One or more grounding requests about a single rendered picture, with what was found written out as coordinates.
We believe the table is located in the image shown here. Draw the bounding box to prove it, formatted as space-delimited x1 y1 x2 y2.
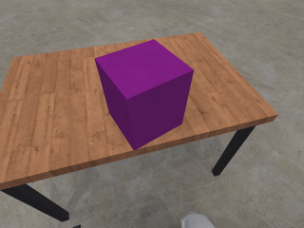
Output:
0 32 278 222

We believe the right robot thigh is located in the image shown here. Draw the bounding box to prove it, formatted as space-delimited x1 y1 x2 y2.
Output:
180 213 215 228

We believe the carton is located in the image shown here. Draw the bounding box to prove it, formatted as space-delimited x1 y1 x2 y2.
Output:
95 39 194 151

